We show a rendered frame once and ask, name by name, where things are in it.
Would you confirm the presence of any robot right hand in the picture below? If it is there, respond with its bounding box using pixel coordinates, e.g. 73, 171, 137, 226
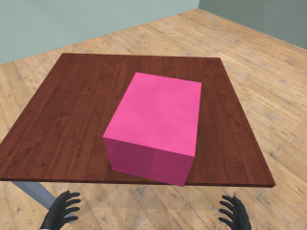
219, 195, 251, 230

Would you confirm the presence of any robot left hand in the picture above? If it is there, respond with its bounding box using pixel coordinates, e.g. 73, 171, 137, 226
39, 190, 81, 230

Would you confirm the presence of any table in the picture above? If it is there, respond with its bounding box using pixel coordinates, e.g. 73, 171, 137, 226
0, 53, 276, 223

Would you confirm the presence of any carton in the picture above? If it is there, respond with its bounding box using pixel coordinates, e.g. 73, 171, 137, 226
103, 72, 201, 187

